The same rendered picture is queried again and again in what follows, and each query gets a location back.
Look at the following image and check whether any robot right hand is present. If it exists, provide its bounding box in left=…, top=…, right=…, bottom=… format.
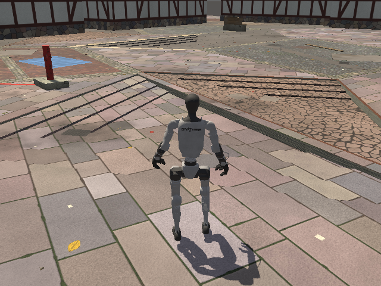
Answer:
left=215, top=164, right=229, bottom=176

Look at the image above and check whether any robot left forearm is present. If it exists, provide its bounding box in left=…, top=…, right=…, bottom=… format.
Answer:
left=154, top=142, right=165, bottom=160

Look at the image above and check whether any humanoid robot torso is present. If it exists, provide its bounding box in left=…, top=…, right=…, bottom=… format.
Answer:
left=178, top=117, right=205, bottom=179

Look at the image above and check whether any left robot upper arm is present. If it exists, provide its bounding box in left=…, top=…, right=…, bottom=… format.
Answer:
left=160, top=119, right=180, bottom=151

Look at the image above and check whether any robot left hand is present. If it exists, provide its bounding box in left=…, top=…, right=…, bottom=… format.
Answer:
left=152, top=157, right=165, bottom=169

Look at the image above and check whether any right robot upper arm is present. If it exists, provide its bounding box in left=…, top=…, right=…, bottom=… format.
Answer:
left=204, top=120, right=220, bottom=153

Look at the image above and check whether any left robot foot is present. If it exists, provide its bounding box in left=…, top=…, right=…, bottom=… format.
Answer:
left=172, top=226, right=181, bottom=241

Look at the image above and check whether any robot right forearm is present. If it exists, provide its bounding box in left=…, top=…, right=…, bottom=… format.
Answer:
left=215, top=144, right=227, bottom=166

